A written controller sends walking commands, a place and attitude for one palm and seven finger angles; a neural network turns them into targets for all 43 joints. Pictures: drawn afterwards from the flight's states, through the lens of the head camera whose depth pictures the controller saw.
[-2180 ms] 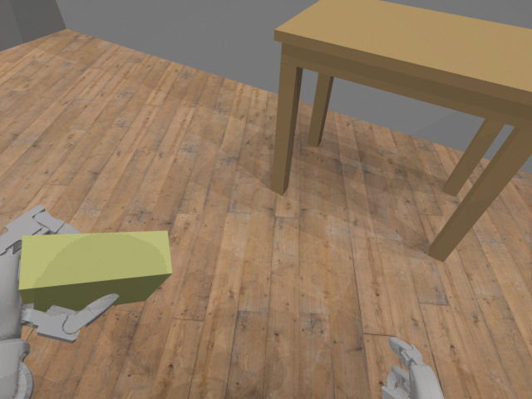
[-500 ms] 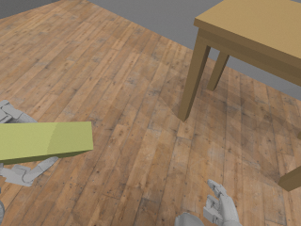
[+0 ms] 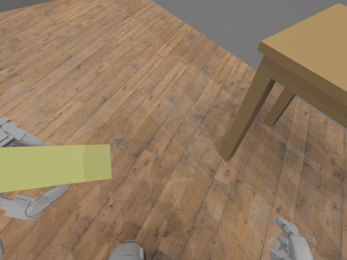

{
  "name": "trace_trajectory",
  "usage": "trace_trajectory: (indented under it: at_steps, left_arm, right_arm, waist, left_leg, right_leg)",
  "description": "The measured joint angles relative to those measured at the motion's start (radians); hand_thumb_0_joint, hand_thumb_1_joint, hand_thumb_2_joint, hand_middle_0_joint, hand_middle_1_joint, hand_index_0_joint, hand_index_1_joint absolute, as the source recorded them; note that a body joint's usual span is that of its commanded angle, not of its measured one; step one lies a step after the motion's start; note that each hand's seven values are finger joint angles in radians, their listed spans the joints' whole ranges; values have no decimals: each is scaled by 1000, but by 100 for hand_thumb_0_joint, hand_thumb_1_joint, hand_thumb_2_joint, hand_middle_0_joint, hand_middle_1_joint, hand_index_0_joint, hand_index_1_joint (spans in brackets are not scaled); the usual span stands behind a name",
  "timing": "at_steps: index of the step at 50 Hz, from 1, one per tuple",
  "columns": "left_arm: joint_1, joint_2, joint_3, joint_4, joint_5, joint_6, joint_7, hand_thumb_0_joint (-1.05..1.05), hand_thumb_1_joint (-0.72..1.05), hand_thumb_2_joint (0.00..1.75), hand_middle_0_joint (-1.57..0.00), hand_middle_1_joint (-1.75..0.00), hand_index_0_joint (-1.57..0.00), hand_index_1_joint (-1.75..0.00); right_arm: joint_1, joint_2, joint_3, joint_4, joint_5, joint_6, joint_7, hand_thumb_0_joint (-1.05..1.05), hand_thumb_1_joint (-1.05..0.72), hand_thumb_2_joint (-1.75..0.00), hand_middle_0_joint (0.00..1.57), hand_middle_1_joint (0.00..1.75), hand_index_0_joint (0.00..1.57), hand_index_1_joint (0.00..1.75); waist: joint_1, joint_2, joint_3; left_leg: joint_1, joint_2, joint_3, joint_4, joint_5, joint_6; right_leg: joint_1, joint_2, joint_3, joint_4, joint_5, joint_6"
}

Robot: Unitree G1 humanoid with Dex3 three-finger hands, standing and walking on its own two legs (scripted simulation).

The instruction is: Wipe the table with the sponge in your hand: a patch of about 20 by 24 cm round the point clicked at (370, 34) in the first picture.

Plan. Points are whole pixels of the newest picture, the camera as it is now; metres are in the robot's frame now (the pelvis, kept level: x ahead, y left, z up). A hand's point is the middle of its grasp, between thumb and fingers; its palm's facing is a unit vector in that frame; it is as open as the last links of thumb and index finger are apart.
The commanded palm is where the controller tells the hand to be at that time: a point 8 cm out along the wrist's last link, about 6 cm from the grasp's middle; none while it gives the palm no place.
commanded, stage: walk to a spot facing it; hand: left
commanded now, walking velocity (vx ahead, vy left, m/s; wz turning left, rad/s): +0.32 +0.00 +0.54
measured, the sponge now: (68, 167) +0.23 +0.19 +0.16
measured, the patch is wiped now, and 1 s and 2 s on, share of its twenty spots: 0.00 0.00 0.00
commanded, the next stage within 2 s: none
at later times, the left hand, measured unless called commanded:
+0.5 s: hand (39, 142) +0.27 +0.24 +0.17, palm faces +0.63 -0.62 -0.46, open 9.4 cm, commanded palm +0.21 +0.26 +0.18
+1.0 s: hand (8, 148) +0.25 +0.28 +0.18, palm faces +0.70 -0.55 -0.45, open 9.4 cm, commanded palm +0.17 +0.28 +0.18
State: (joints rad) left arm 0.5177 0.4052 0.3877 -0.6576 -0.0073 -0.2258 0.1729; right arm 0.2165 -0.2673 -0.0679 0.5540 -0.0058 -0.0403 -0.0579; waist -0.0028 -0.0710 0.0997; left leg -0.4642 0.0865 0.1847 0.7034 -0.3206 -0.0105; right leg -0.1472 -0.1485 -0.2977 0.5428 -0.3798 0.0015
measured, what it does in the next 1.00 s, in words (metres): walks ahead, turning left: left foot, then right foot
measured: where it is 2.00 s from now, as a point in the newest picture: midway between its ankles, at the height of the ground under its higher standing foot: outside the picture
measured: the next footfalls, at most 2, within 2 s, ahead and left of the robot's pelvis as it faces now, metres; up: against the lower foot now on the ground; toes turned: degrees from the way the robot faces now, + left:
left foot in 0.06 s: +0.14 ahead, +0.12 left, +0.00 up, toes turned +11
right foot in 0.44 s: +0.22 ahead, -0.15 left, +0.00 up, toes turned +3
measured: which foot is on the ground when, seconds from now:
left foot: up 0.00-0.04, down 0.06-0.44, up 0.46-0.80, down 0.82-1.00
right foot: down 0.00-0.06, up 0.08-0.42, down 0.44-0.84, up 0.86-1.00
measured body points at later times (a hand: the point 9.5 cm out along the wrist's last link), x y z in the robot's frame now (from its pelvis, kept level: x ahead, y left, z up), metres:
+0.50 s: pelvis +0.13 -0.05 -0.01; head +0.15 -0.07 +0.44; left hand +0.23 +0.27 +0.20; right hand +0.34 -0.20 -0.13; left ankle +0.08 +0.09 -0.70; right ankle +0.18 -0.15 -0.74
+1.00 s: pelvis +0.17 -0.04 +0.00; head +0.20 +0.01 +0.44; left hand +0.21 +0.31 +0.20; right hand +0.43 -0.14 -0.08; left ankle +0.16 +0.08 -0.74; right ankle +0.24 -0.16 -0.66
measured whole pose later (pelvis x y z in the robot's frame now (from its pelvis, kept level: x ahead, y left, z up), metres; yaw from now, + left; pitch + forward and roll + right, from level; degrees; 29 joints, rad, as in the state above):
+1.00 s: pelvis +0.17 -0.04 +0.00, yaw +30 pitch +0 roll -2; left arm 0.48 0.44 0.40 -0.64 -0.03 -0.16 0.15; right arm 0.17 -0.14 0.00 0.56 0.01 -0.08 -0.02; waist -0.03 -0.02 0.11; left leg -0.35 0.05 0.05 0.56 -0.22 0.03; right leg -0.51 -0.08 -0.08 1.11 -0.50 0.09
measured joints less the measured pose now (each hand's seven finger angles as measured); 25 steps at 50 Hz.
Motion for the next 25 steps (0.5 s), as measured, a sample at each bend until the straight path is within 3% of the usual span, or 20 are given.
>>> trace_trajectory:
  at_steps: [2, 3, 4, 6, 9, 14, 20, 22, 23, 25]
  left_arm:
    - [11, 4, 17, -27, -6, -1, 12, -1, -43, 101, -82, -136, -81, -136]
    - [8, 1, 24, -31, -8, -4, 18, -1, -43, 101, -82, -136, -81, -136]
    - [-14, 3, 27, -14, -9, -8, 20, -1, -43, 101, -82, -136, -81, -136]
    - [-74, 13, 24, 47, -1, -5, 11, -1, -43, 101, -82, -136, -81, -136]
    - [-126, 26, 20, 105, 5, 23, -17, -1, -43, 101, -82, -136, -81, -136]
    - [-44, -2, 15, 36, -15, 21, -31, -1, -43, 101, -82, -136, -81, -136]
    - [12, -24, 2, 57, -15, 12, -38, -1, -43, 101, -82, -136, -81, -136]
    - [-10, -19, 8, 98, -9, 27, -35, -1, -43, 101, -82, -136, -81, -136]
    - [-34, -24, 4, 122, -3, 36, -33, -1, -43, 101, -82, -136, -81, -136]
    - [-100, -62, -37, 184, 2, 62, -32, -1, -43, 101, -82, -136, -81, -136]
  right_arm:
    - [6, 0, 0, -22, 0, 0, -3, 1, -90, -90, 19, 30, 20, 30]
    - [3, -2, -1, -32, 0, -2, -6, 1, -90, -90, 19, 30, 20, 30]
    - [-13, 12, -5, -27, 0, -6, -10, 1, -90, -90, 19, 30, 20, 30]
    - [-43, 53, 6, -5, 5, -11, -5, 1, -90, -90, 19, 30, 20, 30]
    - [-56, 114, 46, 21, 14, -15, 15, 1, -90, -89, 19, 30, 20, 30]
    - [-21, 173, 95, 31, 18, -47, 37, 1, -90, -89, 20, 30, 20, 30]
    - [23, 159, 105, 62, 10, -64, 23, 1, -90, -89, 20, 30, 21, 30]
    - [27, 145, 104, 65, 12, -59, 13, 1, -90, -89, 20, 30, 21, 30]
    - [19, 133, 100, 70, 14, -55, 9, 1, -90, -89, 20, 30, 21, 30]
    - [-11, 89, 86, 107, 6, -43, -2, 1, -90, -89, 20, 30, 21, 30]
  waist:
    - [5, -8, -13]
    - [5, 2, -18]
    - [-2, 2, -10]
    - [-13, 9, 6]
    - [-24, 25, -1]
    - [-7, 65, -15]
    - [46, 133, -51]
    - [59, 132, -62]
    - [62, 129, -61]
    - [52, 139, -45]
  left_leg:
    - [65, -29, 29, -106, 49, 9]
    - [86, -35, 23, -135, 133, 33]
    - [75, -38, 17, -87, 148, 52]
    - [75, -41, -9, -25, 82, 66]
    - [97, -40, -59, -51, 59, 54]
    - [145, -26, -123, -144, 87, 28]
    - [184, -13, -202, -175, 69, -9]
    - [165, -20, -220, -108, 18, -12]
    - [133, -25, -216, -17, -57, -3]
    - [42, -46, -217, 256, -160, -6]
  right_leg:
    - [-20, -26, 6, 98, -60, 15]
    - [-55, -38, 18, 202, -86, 19]
    - [-101, -36, 68, 341, -132, 27]
    - [-201, 11, 171, 596, -184, 32]
    - [-329, 44, 222, 730, -156, 48]
    - [-399, 27, 217, 512, -18, 66]
    - [-254, 63, 170, 170, 5, 85]
    - [-170, 79, 152, 25, 37, 73]
    - [-168, 75, 149, 16, 141, 46]
    - [-165, 51, 113, 84, 122, 1]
